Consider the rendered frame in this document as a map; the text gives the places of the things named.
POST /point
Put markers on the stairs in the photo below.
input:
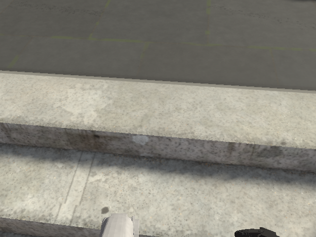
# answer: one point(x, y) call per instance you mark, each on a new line
point(62, 182)

